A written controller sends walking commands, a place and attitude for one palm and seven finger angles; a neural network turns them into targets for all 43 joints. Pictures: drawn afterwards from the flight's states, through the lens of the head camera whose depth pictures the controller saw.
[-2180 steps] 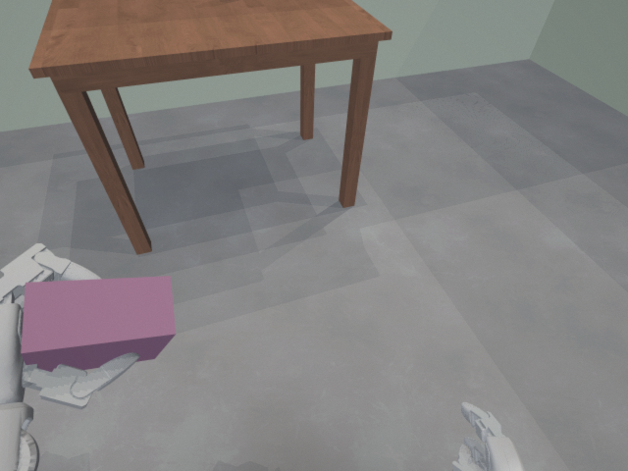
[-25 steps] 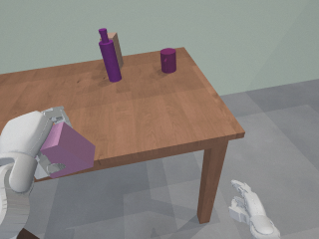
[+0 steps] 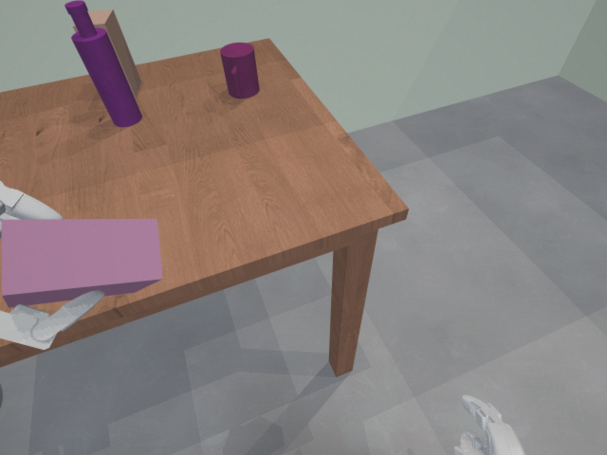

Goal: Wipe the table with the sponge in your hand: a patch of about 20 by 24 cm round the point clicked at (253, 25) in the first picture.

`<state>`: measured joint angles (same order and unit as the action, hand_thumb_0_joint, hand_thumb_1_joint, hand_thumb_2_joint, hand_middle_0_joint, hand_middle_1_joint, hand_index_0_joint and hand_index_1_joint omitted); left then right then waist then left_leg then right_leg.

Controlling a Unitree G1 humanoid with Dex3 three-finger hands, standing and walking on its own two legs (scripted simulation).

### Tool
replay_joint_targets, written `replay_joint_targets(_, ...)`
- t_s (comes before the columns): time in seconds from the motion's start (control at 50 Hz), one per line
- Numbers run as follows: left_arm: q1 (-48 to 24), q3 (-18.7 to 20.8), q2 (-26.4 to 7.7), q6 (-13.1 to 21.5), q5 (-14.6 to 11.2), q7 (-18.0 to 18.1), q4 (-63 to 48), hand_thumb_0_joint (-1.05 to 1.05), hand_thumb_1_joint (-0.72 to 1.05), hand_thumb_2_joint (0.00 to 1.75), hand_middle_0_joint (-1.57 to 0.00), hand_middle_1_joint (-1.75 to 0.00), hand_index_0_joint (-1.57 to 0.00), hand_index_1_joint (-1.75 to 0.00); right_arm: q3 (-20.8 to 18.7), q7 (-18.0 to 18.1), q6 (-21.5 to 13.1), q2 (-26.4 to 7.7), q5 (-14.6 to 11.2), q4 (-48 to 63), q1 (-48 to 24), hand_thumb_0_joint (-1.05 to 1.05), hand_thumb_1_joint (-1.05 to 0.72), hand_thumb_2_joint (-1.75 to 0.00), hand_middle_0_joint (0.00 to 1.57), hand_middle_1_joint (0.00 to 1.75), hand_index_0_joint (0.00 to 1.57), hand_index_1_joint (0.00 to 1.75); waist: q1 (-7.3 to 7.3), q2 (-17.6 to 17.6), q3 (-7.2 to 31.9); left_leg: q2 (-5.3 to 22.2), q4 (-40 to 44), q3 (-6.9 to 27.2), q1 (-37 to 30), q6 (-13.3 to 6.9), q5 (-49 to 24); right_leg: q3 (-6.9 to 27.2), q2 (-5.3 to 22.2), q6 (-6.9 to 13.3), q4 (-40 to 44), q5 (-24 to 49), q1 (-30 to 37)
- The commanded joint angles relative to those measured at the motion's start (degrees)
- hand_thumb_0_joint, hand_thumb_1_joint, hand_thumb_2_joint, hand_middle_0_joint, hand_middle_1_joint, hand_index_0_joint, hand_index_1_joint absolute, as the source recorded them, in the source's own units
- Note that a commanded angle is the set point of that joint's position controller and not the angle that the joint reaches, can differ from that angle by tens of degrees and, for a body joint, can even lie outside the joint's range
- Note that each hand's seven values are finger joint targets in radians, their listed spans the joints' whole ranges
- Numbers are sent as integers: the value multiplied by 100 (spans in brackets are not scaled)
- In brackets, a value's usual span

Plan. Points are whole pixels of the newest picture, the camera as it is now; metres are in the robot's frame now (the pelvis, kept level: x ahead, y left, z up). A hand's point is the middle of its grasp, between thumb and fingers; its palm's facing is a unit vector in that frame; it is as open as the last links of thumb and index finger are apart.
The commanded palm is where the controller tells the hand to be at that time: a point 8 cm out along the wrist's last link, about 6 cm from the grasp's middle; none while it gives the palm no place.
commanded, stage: step back with the hand held close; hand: left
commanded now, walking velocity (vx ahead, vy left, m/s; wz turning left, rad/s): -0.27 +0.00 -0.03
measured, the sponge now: (103, 262) +0.27 +0.19 +0.19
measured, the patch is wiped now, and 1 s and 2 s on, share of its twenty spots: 1.00 1.00 1.00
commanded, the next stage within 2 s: stop stepping back and stand still in 0.74 s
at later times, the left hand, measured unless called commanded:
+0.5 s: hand out of the picture +0.11 +0.27 +0.23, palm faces +0.51 -0.80 -0.32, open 9.9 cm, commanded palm +0.04 +0.31 +0.26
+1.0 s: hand out of the picture +0.01 +0.21 +0.23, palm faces +0.30 -0.83 -0.47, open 9.9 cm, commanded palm -0.06 +0.28 +0.26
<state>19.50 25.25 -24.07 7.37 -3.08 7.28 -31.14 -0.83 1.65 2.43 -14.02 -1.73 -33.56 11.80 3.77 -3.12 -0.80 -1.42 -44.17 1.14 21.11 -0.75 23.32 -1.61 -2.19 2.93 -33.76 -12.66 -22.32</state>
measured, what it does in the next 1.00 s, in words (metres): walks backwards: right foot, then left foot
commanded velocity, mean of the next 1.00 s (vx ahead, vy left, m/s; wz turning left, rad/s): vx -0.26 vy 0.02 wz -0.03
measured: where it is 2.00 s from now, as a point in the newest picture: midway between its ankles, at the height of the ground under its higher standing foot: outside the picture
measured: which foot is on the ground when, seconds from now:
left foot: down 0.00-0.70, up 0.72-0.96, down 0.98-1.00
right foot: down 0.00-0.40, up 0.42-0.68, down 0.70-1.00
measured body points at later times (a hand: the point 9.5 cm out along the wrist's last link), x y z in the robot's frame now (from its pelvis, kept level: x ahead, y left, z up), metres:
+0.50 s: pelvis -0.11 +0.03 -0.01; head -0.10 +0.04 +0.44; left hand +0.08 +0.31 +0.25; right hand +0.09 -0.19 -0.07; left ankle -0.03 +0.16 -0.73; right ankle -0.06 -0.10 -0.67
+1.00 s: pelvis -0.24 +0.01 +0.01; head -0.21 +0.01 +0.45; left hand -0.01 +0.26 +0.25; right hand -0.10 -0.28 -0.06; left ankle -0.24 +0.12 -0.73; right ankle -0.23 -0.11 -0.73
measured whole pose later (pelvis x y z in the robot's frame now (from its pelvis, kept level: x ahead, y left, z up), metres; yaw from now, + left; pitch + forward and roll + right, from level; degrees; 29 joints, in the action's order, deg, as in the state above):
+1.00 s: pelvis -0.24 +0.01 +0.01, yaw -4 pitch +3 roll +0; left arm 24.5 26.3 -26.7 9.2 -2.8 7.9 -37.7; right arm -1.6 3.4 -4.3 -15.4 -1.1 -32.6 10.5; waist 4.0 0.5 -0.7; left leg 1.2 -30.6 -2.0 16.8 -0.1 15.9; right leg 0.8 -0.9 0.0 -31.6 -14.2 -20.0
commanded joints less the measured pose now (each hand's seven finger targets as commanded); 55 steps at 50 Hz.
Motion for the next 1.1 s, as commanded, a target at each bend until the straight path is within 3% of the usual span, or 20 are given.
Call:
replay_joint_targets(0.0,591,1068,-1410,632,-51,203,-2195,0,10,130,-120,-160,-120,-160,-142,81,-414,-386,-42,1277,-663,0,-90,-90,20,30,20,30,-378,853,1424,492,-92,221,144,-53,244,1599,1983,471,973,2166,1060)
replay_joint_targets(0.04,639,1140,-1433,691,-82,281,-2558,0,10,130,-120,-160,-120,-160,-122,133,-463,-423,28,1237,-616,0,-90,-90,20,30,20,30,-291,507,1497,520,969,134,-246,-36,-753,1245,1641,251,510,2105,945)
replay_joint_targets(0.1,579,1219,-1354,766,-109,376,-2705,0,10,130,-120,-160,-120,-160,-210,255,-659,-536,123,1131,-745,0,-90,-90,20,30,20,30,-464,-952,1447,1346,1879,1046,-168,-373,-1990,473,529,-351,-366,629,619)
replay_joint_targets(0.2,-494,919,-1060,575,-59,347,-1279,0,10,130,-120,-160,-120,-160,-331,263,-847,-616,46,817,-435,0,-90,-90,20,30,20,30,-253,510,1117,718,973,155,79,-40,-987,1168,899,-205,480,1059,481)
replay_joint_targets(0.26,-1111,661,-1102,451,7,311,-761,0,10,130,-120,-160,-120,-160,-286,184,-822,-516,-10,752,-502,0,-90,-90,20,30,20,30,-246,1491,786,303,-53,-152,-141,-25,203,1885,1705,48,1814,-745,-337)
replay_joint_targets(0.32,-1280,335,-974,378,55,235,-894,0,10,130,-120,-160,-120,-160,-136,140,-784,-513,9,871,-734,0,-90,-90,20,30,20,30,-264,1358,559,448,441,-78,-447,-135,214,1294,1621,38,1724,-1007,-735)
replay_joint_targets(0.36,-1246,257,-909,405,40,208,-1303,0,10,130,-120,-160,-120,-160,-128,176,-753,-713,40,1077,-904,0,-90,-90,20,30,20,30,-283,107,219,919,1837,869,92,-467,1097,716,860,-266,504,-1373,-948)
replay_joint_targets(0.4,-1375,458,-886,535,130,317,-1831,0,10,130,-120,-160,-120,-160,-113,209,-820,-668,145,1205,-1047,0,-90,-90,20,30,20,30,-301,-2110,392,2294,3616,2248,1718,-1009,1845,171,-67,-493,-3132,-1208,25)
replay_joint_targets(0.48,-1165,815,-1173,458,3,337,-2396,0,10,130,-120,-160,-120,-160,-408,19,-1048,-566,81,981,-790,0,-90,-90,20,30,20,30,-441,-502,1140,1998,2567,1036,-229,-845,-441,389,45,-548,-4066,-1374,-1019)
replay_joint_targets(0.56,-1445,358,-680,394,-40,388,-2396,0,10,130,-120,-160,-120,-160,-256,-56,-1271,-426,81,705,-871,0,-90,-90,20,30,20,30,-370,-1455,1205,1850,2659,744,-924,-547,-1146,132,159,-461,-2041,-1614,-483)
replay_joint_targets(0.62,-1566,349,-671,408,-65,364,-1923,0,10,130,-120,-160,-120,-160,-207,-10,-1353,-469,129,590,-808,0,-90,-90,20,30,20,30,-396,-1395,1108,1729,2742,621,-539,-301,-735,-30,-2,-332,-309,-1517,532)
replay_joint_targets(0.66,-1545,454,-821,496,-39,273,-1723,0,10,130,-120,-160,-120,-160,-222,-11,-1303,-423,108,591,-775,0,-90,-90,20,30,20,30,-448,-423,1015,1274,1746,203,-476,62,-413,105,275,-150,1560,-248,692)
replay_joint_targets(0.7,-1205,793,-1438,636,17,207,-1624,0,10,130,-120,-160,-120,-160,-148,-5,-1181,-196,27,715,-950,0,-90,-90,20,30,20,30,-525,1850,948,318,-957,-473,565,466,357,2471,2181,592,2130,1738,512)
replay_joint_targets(0.76,-182,1013,-1288,564,1,83,-1389,0,10,130,-120,-160,-120,-160,-187,42,-1087,-154,2,843,-908,0,-90,-90,20,30,20,30,-523,1888,1136,394,-2095,197,1578,378,317,1375,1884,384,888,4977,1705)
replay_joint_targets(0.82,292,989,-1089,626,4,48,-1333,0,10,130,-120,-160,-120,-160,-56,107,-885,-111,62,872,-1065,0,-90,-90,20,30,20,30,-502,1091,1086,387,-573,-272,1040,367,158,1081,1698,423,666,5135,1846)
replay_joint_targets(0.9,133,1008,-1124,540,-50,240,-1412,0,10,130,-120,-160,-120,-160,-150,196,-878,-347,42,891,-674,0,-90,-90,20,30,20,30,-241,990,1528,177,1251,-470,-453,134,-805,1089,1513,157,512,3816,1706)
replay_joint_targets(0.96,208,1037,-1256,551,-66,383,-2273,0,10,130,-120,-160,-120,-160,-316,210,-998,-720,11,1072,-603,0,-90,-90,20,30,20,30,-365,-418,1671,1356,1971,884,-1517,-366,-3319,513,533,-351,-16,634,800)
replay_joint_targets(1.0,248,1023,-1300,582,13,397,-2388,0,10,130,-120,-160,-120,-160,-324,121,-1086,-712,-15,1001,-535,0,-90,-90,20,30,20,30,-447,-912,1384,1603,2148,1038,-1608,-531,-3103,263,147,-398,-509,-1185,38)
replay_joint_targets(1.04,53,1098,-1332,591,38,443,-2372,0,10,130,-120,-160,-120,-160,-202,113,-1180,-574,147,884,-444,0,-90,-90,20,30,20,30,-291,-1501,1161,1296,2309,875,-1017,-477,-3011,-21,136,-404,-551,-1042,241)
replay_joint_targets(1.08,-549,981,-1295,659,120,458,-2412,0,10,130,-120,-160,-120,-160,-209,87,-1248,-646,147,738,-496,0,-90,-90,20,30,20,30,-249,-1283,940,1222,2351,624,-327,-376,-1415,-33,129,-403,-303,-752,752)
